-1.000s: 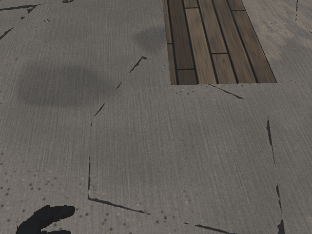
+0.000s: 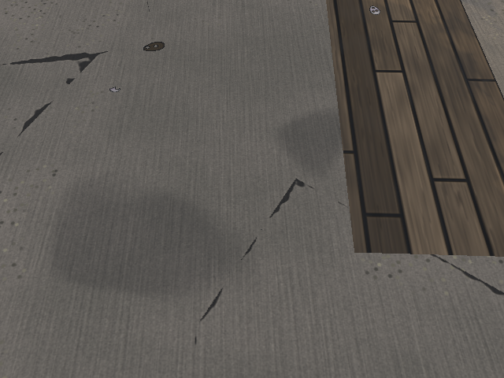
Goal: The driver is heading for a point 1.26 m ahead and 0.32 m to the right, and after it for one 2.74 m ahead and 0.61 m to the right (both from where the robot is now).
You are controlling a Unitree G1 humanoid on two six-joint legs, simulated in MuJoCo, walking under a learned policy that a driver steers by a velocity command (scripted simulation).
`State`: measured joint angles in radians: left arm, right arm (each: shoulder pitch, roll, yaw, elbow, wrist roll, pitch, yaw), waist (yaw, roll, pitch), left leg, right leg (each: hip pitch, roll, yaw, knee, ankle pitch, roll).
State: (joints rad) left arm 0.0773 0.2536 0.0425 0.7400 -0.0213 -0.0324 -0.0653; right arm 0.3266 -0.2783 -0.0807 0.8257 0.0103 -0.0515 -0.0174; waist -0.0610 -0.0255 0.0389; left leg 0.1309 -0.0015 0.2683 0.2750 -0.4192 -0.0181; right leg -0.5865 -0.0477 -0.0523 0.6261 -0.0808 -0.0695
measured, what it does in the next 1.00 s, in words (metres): walks ahead, turning right: right foot, then left foot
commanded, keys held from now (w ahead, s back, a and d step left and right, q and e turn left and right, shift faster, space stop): w+e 0.28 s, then e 0.30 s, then no key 0.42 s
